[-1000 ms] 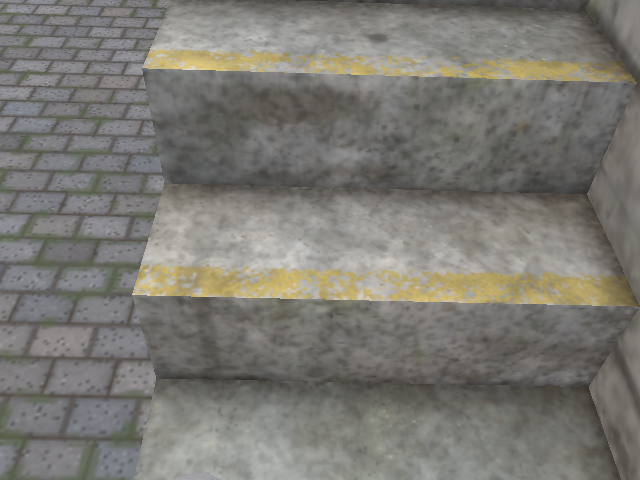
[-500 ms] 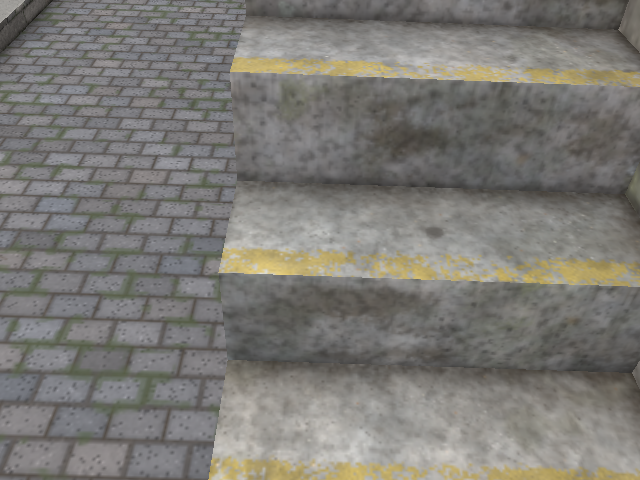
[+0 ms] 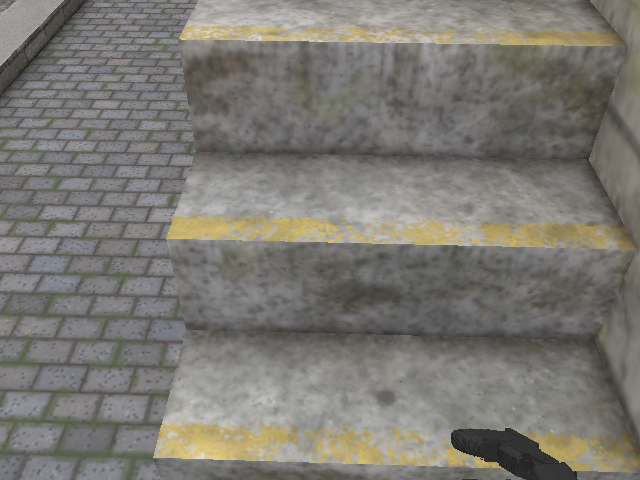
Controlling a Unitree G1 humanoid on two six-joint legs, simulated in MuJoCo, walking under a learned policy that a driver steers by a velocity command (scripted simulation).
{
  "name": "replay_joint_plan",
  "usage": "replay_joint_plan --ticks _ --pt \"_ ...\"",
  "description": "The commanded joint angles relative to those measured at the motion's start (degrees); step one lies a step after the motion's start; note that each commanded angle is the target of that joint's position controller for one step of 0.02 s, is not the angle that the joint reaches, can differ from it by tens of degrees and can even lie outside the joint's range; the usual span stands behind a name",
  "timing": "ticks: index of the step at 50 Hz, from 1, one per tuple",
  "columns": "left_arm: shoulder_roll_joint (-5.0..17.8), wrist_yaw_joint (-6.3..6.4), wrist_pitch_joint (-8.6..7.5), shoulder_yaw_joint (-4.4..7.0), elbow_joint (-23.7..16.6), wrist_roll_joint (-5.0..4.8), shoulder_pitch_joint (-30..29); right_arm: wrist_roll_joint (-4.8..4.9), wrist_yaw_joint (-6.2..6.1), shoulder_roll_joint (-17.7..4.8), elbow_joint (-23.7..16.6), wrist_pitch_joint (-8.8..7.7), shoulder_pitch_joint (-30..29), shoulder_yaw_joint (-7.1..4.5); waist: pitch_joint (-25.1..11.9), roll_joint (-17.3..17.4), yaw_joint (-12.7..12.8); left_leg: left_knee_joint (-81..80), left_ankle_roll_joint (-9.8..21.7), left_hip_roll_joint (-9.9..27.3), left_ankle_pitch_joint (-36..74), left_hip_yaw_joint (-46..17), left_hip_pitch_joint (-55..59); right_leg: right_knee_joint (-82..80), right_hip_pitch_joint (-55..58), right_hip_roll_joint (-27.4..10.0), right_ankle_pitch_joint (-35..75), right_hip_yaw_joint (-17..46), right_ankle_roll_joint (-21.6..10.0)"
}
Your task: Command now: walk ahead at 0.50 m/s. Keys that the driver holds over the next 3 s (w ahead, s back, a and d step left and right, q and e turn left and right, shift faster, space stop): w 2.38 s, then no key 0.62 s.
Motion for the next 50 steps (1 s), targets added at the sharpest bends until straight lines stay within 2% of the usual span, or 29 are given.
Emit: replay_joint_plan --ticks 1,3,7,10,11,12,13,14,15,16,17,18,19,20,22,23,24,25,29,31,33,34,35,36,38,40,43,46,50 --pt "8.4 2.18 -0.07 2.18 -3.0 -0.51 2.1 0.16 -0.20 -5.0 -1.3 0.77 -7.0 -1.65 8.7 0.0 -0.2 -5.5 -1.1 2.6 3.4 5.0 -6.9 -34.6 -3.3 -16.8 5.1 26.3 -7.8" --pt "6.7 2.11 -0.70 1.82 1.0 0.95 11.0 1.18 -0.18 -2.6 0.5 1.10 -10.4 -2.20 10.9 -3.5 3.5 15.1 -2.3 1.1 4.3 0.3 -24.7 -35.6 11.4 -20.6 14.3 29.6 -8.8" --pt "2.6 0.80 -1.11 1.51 3.4 -0.97 12.7 1.32 1.69 0.4 -0.7 -0.50 -9.5 -1.86 10.2 1.7 1.9 22.6 -1.2 0.6 6.3 -3.5 -44.9 -28.5 30.1 -16.8 27.6 19.6 -0.5" --pt "1.5 1.88 -0.31 0.79 5.5 -2.29 13.4 0.89 2.08 4.4 -12.4 -0.58 -28.6 1.52 12.9 -4.5 2.4 6.6 -3.3 2.3 -1.2 10.8 -34.9 -40.7 14.4 -15.2 35.2 15.1 0.6" --pt "4.5 3.35 1.05 1.27 5.2 -4.24 8.3 0.66 2.30 6.4 -16.7 0.03 -33.0 4.21 9.6 -5.3 -0.1 -18.9 -1.8 4.2 -11.1 18.3 -9.7 -51.9 2.1 -14.3 46.9 8.5 0.7" --pt "2.2 4.28 -0.42 -0.27 10.7 -5.21 14.8 2.46 2.23 4.0 -19.0 -0.29 -32.4 3.63 6.0 -7.2 -1.8 -29.0 -1.3 -1.4 -10.4 25.8 19.0 -47.1 -6.1 -10.2 87.8 3.1 2.6" --pt "7.0 3.15 -3.51 0.59 12.6 -5.11 17.8 0.64 1.16 1.3 -16.3 0.02 -22.7 1.58 -1.8 -15.0 -4.6 -26.1 0.1 -4.8 -5.6 25.9 35.7 -41.2 -3.2 -16.9 132.2 6.6 -0.2" --pt "17.8 3.09 -4.97 2.86 10.7 -4.83 7.9 -1.28 0.12 -8.4 -12.3 1.77 -5.9 -2.55 -7.8 -20.7 -17.2 -30.7 3.1 -3.2 -2.8 17.7 38.0 -31.1 6.9 -20.1 154.4 6.5 -0.9" --pt "21.8 3.23 -5.16 4.68 7.3 -4.88 -0.5 -2.94 0.06 -14.4 -8.2 3.24 7.1 -5.89 -15.6 -16.4 -23.3 -29.1 8.9 0.2 -6.3 4.0 43.4 -19.2 4.9 -20.8 173.4 9.1 1.9" --pt "22.4 3.38 -4.81 5.77 4.0 -5.26 -4.6 -3.61 -0.28 -16.5 -1.4 4.99 19.2 -7.25 -19.3 -9.3 -26.2 -36.8 13.0 1.0 -13.2 -5.4 49.5 -7.1 0.2 -17.1 161.2 9.6 3.9" --pt "21.9 3.05 -4.39 6.24 1.8 -4.75 -11.7 -4.64 -1.87 -17.5 5.4 6.69 29.4 -8.28 -18.5 2.6 -28.1 -58.5 19.3 9.9 -7.5 -24.2 54.3 13.3 -10.1 -10.3 112.6 11.9 3.4" --pt "13.0 1.89 -3.57 4.03 -0.9 -2.05 -19.9 -6.02 -3.99 -19.7 10.0 7.37 30.4 -8.05 -15.5 19.4 -22.0 -74.2 27.1 23.3 -2.2 -53.4 46.7 52.8 -19.4 3.3 29.2 13.4 8.0" --pt "5.7 -0.70 -3.97 2.33 -7.1 0.42 -25.1 -4.41 -5.13 -12.4 13.1 6.38 31.1 -6.39 -8.2 8.8 -18.8 -77.6 23.1 23.7 -10.7 -54.4 44.0 73.7 -34.2 2.4 16.3 22.4 4.5" --pt "-3.3 -2.24 -4.00 -0.79 -13.2 0.93 -28.6 -3.53 -4.84 -7.4 14.8 4.75 24.2 -4.68 1.6 7.8 -12.7 -77.3 17.6 23.0 -15.7 -44.1 36.1 86.8 -44.9 1.8 8.6 23.7 2.4" --pt "-10.4 -4.17 -3.90 -4.12 -15.0 -0.39 -22.6 -2.36 -2.61 2.3 19.5 2.96 16.2 -3.40 10.1 -0.4 -1.9 -75.9 7.9 19.0 -8.2 -24.8 25.0 92.3 -51.5 0.0 9.5 26.3 -3.1" --pt "-12.5 -4.08 -4.10 -5.87 -15.1 -2.45 -19.6 -3.68 -1.30 2.4 19.9 3.49 11.0 -3.23 13.0 -1.1 2.3 -78.6 5.7 18.8 -1.3 -15.1 20.7 91.1 -52.9 -2.0 8.3 24.2 -2.9" --pt "-9.3 -3.78 -4.15 -6.19 -15.8 -4.83 -16.5 -4.31 -0.36 2.3 17.6 4.02 0.9 -2.89 17.2 1.4 8.2 -82.8 4.1 16.2 2.9 -3.9 6.5 79.0 -46.4 -3.1 9.3 22.0 -1.1" --pt "-6.9 -2.79 -3.27 -5.99 -15.0 -5.91 -18.2 -5.57 0.19 0.1 18.4 3.68 -1.2 -3.29 18.0 2.8 8.3 -86.5 5.7 16.5 8.3 2.2 -3.2 84.0 -40.8 -0.8 11.5 17.2 0.7" --pt "-4.4 2.67 -1.49 -6.94 -19.8 -3.70 -32.5 1.75 0.41 -9.0 22.1 1.41 8.7 -5.07 15.4 1.3 3.0 -93.1 4.6 15.2 16.4 7.0 7.1 57.5 -43.9 -7.1 14.9 3.9 4.2" --pt "0.1 1.63 -1.58 -5.96 -20.7 -2.01 -34.0 1.86 -1.48 -16.7 23.5 1.82 19.4 -7.42 -2.5 4.7 2.0 -98.6 7.3 16.4 54.6 6.9 14.7 31.9 -6.3 -5.9 9.8 -4.0 2.1" --pt "9.1 0.64 -1.46 -0.19 -10.6 -0.08 -10.1 0.78 -2.03 -26.2 24.7 2.44 19.1 -10.23 -22.9 11.9 9.4 -73.3 7.7 22.2 110.0 3.0 45.8 19.3 4.6 -0.4 1.5 4.7 2.5" --pt "14.2 -0.05 -1.21 2.07 -6.3 0.82 -3.5 1.59 -1.76 -24.7 22.9 2.67 14.9 -10.51 -22.8 7.3 9.7 -58.1 6.3 21.4 98.0 1.4 48.0 1.8 7.8 -3.5 3.2 19.0 1.0" --pt "20.7 0.02 1.62 4.20 0.4 1.18 -1.1 -0.28 -1.02 -13.5 21.3 4.75 14.7 -8.43 -20.5 -24.4 4.0 -34.9 2.2 8.8 38.3 4.8 30.1 -21.1 15.3 -14.7 25.3 45.4 -7.5" --pt "18.8 0.47 2.39 4.88 2.9 3.19 0.9 -0.52 -0.07 -6.6 26.3 4.39 18.2 -7.94 -20.3 -20.9 4.0 2.8 -1.6 -1.6 17.2 -8.2 17.2 -32.3 14.8 -22.8 7.9 65.0 -13.6" --pt "13.3 -0.61 2.36 5.44 7.2 -1.91 -4.1 -1.35 2.32 1.0 20.1 3.56 8.6 -6.11 -4.1 -4.1 0.4 17.5 1.6 -1.4 21.2 -13.8 -1.3 -26.1 8.4 -20.3 -7.0 56.3 -6.7" --pt "3.0 -0.17 1.66 3.78 12.4 -2.28 -6.0 -2.65 0.91 1.3 17.7 3.99 8.3 -5.09 3.2 3.7 -4.7 20.1 3.4 -2.0 27.2 -17.2 -3.5 -20.9 1.9 -17.8 2.1 43.0 -1.6" --pt "-1.5 0.12 0.41 2.65 13.3 -0.87 -6.1 -1.21 -0.45 -0.5 17.9 4.37 13.2 -4.59 4.3 3.4 -6.7 25.4 3.6 -3.7 22.9 -18.1 -6.8 -22.8 6.3 -18.3 22.4 30.4 -2.1" --pt "0.1 0.25 1.40 2.39 12.3 -2.12 -1.9 -0.11 -0.83 0.9 13.8 6.03 8.3 -3.41 9.5 5.1 -6.7 29.7 2.4 -0.3 11.4 -15.7 -19.5 -28.2 8.6 -20.7 30.3 19.5 -1.0" --pt "4.0 1.98 2.52 1.95 8.1 -1.98 0.6 2.22 -1.54 3.2 8.4 7.96 5.1 -0.82 15.0 -5.7 -6.2 38.8 -1.5 5.6 8.3 -12.1 -32.0 -35.4 1.8 -21.9 20.2 12.4 -0.7"
Next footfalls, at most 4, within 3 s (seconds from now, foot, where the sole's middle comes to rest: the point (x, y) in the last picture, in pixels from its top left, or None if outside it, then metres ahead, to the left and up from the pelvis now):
0.28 left None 0.33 0.10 -0.52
0.68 right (521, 399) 0.56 -0.25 -0.32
1.22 left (300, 202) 0.77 0.11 -0.11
1.80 right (423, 18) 1.02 -0.08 0.09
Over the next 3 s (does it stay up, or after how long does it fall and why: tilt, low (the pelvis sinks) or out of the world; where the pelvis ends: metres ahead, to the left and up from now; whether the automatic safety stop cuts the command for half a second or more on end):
stays up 1.37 -0.05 1.21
